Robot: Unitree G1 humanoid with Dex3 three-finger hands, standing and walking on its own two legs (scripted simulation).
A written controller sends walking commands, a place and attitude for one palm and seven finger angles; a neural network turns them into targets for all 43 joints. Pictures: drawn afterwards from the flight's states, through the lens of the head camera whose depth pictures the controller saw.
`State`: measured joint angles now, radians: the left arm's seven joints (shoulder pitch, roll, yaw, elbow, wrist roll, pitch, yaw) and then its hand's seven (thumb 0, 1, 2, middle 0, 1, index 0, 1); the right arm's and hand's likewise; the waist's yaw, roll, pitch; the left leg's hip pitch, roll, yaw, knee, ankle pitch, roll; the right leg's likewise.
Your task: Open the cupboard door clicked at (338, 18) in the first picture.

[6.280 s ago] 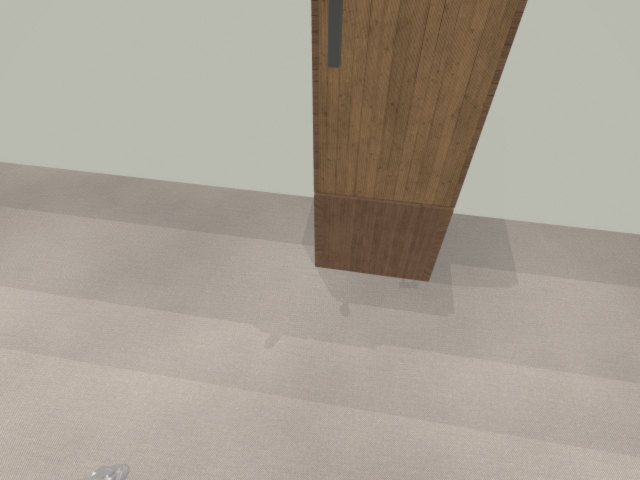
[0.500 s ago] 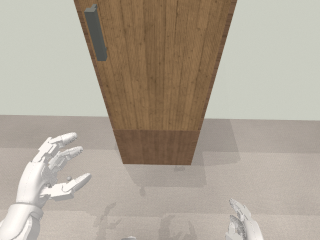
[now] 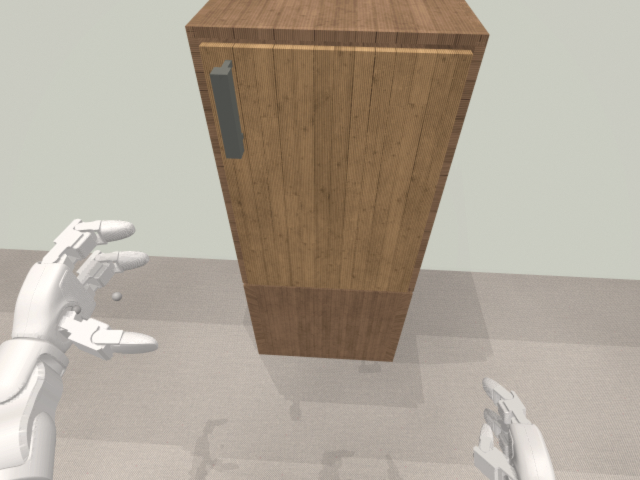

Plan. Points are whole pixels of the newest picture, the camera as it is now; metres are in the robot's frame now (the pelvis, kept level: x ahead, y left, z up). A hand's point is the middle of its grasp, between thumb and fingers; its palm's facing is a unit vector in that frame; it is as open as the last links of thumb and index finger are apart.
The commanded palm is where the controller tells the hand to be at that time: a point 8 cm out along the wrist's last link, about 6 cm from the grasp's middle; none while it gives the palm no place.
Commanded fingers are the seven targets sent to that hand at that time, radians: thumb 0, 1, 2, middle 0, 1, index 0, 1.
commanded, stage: raise the hand with hooked fingers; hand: left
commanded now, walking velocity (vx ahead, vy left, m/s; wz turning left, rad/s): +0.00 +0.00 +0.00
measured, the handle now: (231, 109) +0.61 +0.21 +0.17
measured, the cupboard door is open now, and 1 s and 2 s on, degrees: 0 0 0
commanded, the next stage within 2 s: move the hooked fingers beside the handle in 0.86 s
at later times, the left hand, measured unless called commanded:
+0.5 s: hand (108, 221) +0.31 +0.26 +0.20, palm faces +0.08 -1.00 -0.05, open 14.0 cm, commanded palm +0.27 +0.30 +0.19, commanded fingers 0.00 -0.50 0.30 -0.30 -1.20 -0.30 -1.20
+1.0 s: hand (113, 230) +0.31 +0.26 +0.19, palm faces +0.10 -0.99 -0.04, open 14.0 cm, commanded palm +0.28 +0.30 +0.19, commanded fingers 0.00 -0.50 0.30 -0.30 -1.20 -0.30 -1.20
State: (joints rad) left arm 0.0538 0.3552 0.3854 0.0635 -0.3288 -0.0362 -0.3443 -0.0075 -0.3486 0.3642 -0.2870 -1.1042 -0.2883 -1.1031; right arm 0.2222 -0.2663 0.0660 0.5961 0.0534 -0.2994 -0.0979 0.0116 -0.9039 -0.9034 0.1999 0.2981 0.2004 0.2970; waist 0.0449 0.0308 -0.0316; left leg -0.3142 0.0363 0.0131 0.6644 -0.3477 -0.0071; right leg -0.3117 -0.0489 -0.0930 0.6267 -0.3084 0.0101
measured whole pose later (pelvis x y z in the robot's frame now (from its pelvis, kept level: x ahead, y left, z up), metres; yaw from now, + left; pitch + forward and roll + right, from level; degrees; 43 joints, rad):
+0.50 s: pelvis +0.01 -0.02 +0.01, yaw +0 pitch -2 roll +0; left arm -0.24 0.48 0.48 0.26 -0.32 0.16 -0.43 -0.01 -0.50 0.30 -0.30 -1.20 -0.30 -1.20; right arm 0.23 -0.29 0.08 0.61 0.08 -0.22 -0.11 0.01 -0.90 -0.90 0.20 0.30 0.20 0.30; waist 0.04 0.06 -0.01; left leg -0.21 0.05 0.02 0.51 -0.28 -0.03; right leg -0.22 -0.03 -0.09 0.51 -0.26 -0.01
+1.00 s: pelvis +0.00 -0.02 +0.01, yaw -1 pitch -2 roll +0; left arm -0.21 0.44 0.47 0.23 -0.31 0.17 -0.41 -0.02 -0.50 0.30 -0.30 -1.20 -0.30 -1.20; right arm 0.22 -0.27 0.09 0.60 0.07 -0.21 -0.12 0.01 -0.90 -0.90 0.20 0.30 0.20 0.30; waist 0.05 0.06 0.00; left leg -0.19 0.05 0.02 0.50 -0.27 -0.03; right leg -0.21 -0.03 -0.09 0.50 -0.26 -0.01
